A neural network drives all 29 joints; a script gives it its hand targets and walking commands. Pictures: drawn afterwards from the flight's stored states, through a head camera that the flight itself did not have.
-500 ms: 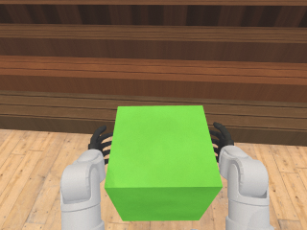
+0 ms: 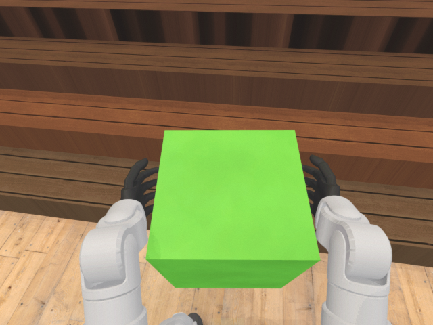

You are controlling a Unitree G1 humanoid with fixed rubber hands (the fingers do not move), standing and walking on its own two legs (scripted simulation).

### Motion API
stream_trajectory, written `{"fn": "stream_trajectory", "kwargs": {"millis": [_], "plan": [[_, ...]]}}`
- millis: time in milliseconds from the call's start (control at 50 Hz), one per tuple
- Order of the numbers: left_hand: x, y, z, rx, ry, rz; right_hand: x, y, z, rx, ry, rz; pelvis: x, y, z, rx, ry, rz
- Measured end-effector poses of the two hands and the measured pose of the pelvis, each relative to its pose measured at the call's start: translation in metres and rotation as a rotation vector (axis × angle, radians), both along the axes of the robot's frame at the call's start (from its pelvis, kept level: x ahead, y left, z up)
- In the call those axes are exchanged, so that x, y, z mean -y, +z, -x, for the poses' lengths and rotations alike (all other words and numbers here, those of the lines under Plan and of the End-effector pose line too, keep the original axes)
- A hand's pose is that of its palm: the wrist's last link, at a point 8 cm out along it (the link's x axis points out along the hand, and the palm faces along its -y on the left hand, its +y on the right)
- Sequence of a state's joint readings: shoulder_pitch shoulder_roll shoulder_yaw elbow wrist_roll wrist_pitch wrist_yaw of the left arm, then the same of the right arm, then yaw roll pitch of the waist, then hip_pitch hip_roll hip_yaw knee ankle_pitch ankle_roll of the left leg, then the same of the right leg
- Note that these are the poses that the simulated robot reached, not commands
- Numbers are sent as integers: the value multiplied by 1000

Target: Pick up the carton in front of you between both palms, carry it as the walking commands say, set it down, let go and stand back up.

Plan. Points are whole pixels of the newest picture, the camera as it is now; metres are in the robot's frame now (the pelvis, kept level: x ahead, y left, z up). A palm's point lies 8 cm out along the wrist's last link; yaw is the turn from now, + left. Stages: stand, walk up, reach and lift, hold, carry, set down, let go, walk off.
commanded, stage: carry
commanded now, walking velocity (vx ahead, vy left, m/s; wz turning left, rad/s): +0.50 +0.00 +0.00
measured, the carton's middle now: (228, 217) +0.29 +0.00 +0.05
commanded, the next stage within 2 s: none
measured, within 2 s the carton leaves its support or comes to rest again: neither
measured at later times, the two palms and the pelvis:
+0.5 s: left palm (166, 45) +0.70 +0.14 +0.17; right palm (286, 42) +0.70 -0.16 +0.17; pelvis +0.32 +0.00 -0.01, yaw +1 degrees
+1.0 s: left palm out of the picture +1.04 +0.17 +0.17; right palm out of the picture +1.02 -0.13 +0.16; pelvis +0.65 +0.04 +0.05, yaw -1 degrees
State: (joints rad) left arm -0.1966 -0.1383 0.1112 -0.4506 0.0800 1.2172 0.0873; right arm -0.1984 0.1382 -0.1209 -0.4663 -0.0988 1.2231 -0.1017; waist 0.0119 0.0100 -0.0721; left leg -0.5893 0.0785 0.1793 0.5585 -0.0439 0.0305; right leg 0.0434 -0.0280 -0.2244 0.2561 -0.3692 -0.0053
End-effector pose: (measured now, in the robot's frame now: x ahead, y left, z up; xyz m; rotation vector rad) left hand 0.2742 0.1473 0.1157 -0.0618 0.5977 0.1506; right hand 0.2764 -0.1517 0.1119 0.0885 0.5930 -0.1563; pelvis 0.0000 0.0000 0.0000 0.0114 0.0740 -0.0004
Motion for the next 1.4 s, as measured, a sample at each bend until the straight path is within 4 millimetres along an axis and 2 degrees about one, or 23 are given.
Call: {"fn": "stream_trajectory", "kwargs": {"millis": [60,100,180,260,340,420,500,540,600,660,740,800,900,940,980,1040,1100,1160,1200,1300,1340,1400], "plan": [[-7,2,-62,69,-21,23,-7,8,-56,68,-23,17,-12,-19,-49,20,-18,5],[-10,1,-103,64,-50,14,-10,12,-92,62,-28,45,-18,-23,-73,21,-24,-7],[-11,7,-172,-20,-89,-5,-11,18,-153,-25,-40,71,-26,-11,-113,7,-30,8],[-8,21,-237,-47,-97,-1,-9,31,-214,-52,-44,75,-28,1,-155,-9,-26,19],[-6,39,-301,-33,-90,-10,-6,48,-282,-38,-30,78,-24,7,-203,-22,-16,21],[-1,49,-367,-30,-77,-25,-1,58,-354,-35,-4,82,-14,4,-257,-28,-7,13],[5,52,-430,-29,-45,-51,6,54,-428,-31,38,71,2,-14,-318,-13,10,-5],[6,47,-456,-47,-26,-73,6,45,-462,-46,59,49,6,-19,-341,-10,2,14],[5,31,-485,-123,-5,-70,5,29,-497,-122,65,22,11,-12,-371,-19,-3,13],[2,21,-510,-153,23,-44,2,22,-529,-153,61,3,13,-3,-401,-32,-6,-1],[-3,25,-551,-92,60,-25,-4,25,-573,-93,51,-31,10,3,-445,-41,-11,-9],[-10,34,-587,-36,72,-24,-11,31,-610,-38,48,-49,2,5,-485,-36,-20,-11],[-27,46,-665,-20,65,-29,-28,40,-684,-20,52,-39,-15,12,-566,-28,-23,-43],[-30,47,-702,-53,46,-26,-31,40,-714,-54,37,-30,-26,21,-601,-34,-22,-48],[-26,50,-743,-90,-9,-13,-25,46,-737,-90,-8,-1,-39,36,-634,-13,-17,-60],[-10,68,-793,-122,-95,-8,-11,65,-759,-127,-76,36,-51,70,-667,1,-14,-65],[4,100,-826,-151,-135,-4,1,95,-777,-156,-130,15,-60,113,-700,5,-30,-56],[13,144,-861,-133,-167,-7,9,138,-804,-137,-176,-7,-68,151,-736,8,-56,-16],[17,176,-888,-88,-188,-1,13,174,-827,-93,-194,3,-70,169,-761,7,-67,15],[16,243,-952,40,-203,29,12,264,-898,30,-177,84,-59,184,-825,12,-40,50],[10,263,-975,60,-190,40,6,291,-929,48,-146,111,-52,188,-853,25,-33,63],[-6,287,-1009,48,-142,31,-8,319,-980,34,-79,131,-42,198,-896,15,-41,91]]}}
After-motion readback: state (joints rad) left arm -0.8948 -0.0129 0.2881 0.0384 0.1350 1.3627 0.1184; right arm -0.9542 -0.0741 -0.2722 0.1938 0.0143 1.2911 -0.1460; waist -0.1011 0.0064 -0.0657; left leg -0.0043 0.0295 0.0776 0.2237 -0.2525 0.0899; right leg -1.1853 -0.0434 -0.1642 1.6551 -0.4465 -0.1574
